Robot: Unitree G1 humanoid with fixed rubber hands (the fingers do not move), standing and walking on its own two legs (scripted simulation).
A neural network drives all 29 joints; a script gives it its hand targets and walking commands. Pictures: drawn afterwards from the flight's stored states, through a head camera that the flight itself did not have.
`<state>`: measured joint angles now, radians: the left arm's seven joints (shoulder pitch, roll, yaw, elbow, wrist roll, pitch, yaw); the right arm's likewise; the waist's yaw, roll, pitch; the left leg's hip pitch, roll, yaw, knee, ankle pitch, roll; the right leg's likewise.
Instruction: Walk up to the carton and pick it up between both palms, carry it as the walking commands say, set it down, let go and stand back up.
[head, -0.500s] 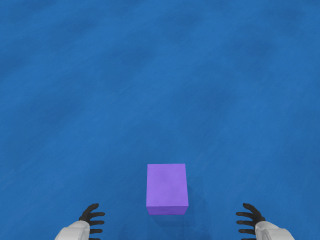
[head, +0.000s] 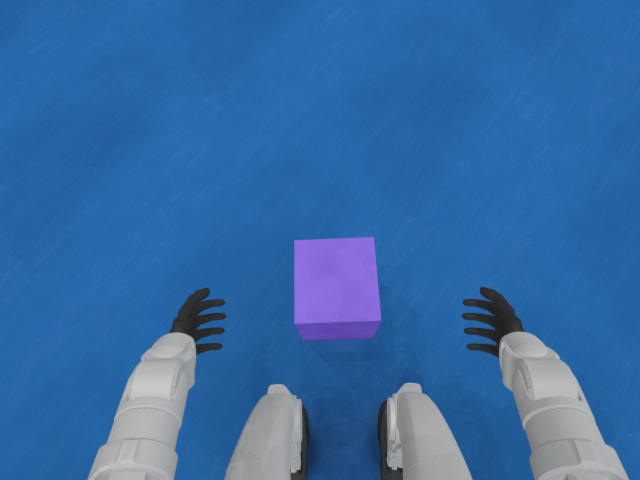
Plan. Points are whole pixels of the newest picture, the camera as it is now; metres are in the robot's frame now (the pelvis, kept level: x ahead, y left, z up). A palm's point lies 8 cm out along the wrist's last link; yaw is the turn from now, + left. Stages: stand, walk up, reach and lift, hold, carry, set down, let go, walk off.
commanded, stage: reach and lift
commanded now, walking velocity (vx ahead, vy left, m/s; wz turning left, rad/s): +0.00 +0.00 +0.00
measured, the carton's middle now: (336, 292) +0.49 +0.01 -0.57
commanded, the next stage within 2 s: none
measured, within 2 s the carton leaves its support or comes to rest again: neither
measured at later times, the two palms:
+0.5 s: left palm (216, 251) +0.43 +0.20 -0.13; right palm (465, 242) +0.44 -0.19 -0.13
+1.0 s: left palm (233, 225) +0.50 +0.19 -0.17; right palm (451, 218) +0.51 -0.19 -0.17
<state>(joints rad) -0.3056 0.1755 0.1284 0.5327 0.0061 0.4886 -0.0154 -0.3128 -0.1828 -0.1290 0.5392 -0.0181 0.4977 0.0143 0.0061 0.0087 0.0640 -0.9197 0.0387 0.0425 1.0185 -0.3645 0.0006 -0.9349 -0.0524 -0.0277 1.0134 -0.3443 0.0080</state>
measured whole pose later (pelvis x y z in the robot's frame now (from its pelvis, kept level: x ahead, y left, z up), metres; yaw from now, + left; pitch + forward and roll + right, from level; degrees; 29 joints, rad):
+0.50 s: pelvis +0.00 -0.01 -0.03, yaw +0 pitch +34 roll +1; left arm -0.84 0.20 0.27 0.84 0.00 0.19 0.04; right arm -0.87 -0.18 -0.24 0.85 -0.03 0.21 -0.08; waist 0.01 -0.02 -0.01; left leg -1.33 0.04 0.04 1.07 -0.33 -0.01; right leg -1.35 -0.04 -0.02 1.07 -0.31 0.00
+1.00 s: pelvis +0.00 +0.00 -0.05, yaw +0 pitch +48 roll +0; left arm -1.04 0.18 0.36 0.83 0.07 0.09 0.04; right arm -1.06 -0.21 -0.35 0.87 -0.07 0.09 -0.02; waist 0.01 0.00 -0.09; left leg -1.62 0.03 0.03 1.11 -0.32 0.00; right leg -1.63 -0.05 -0.02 1.10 -0.30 0.01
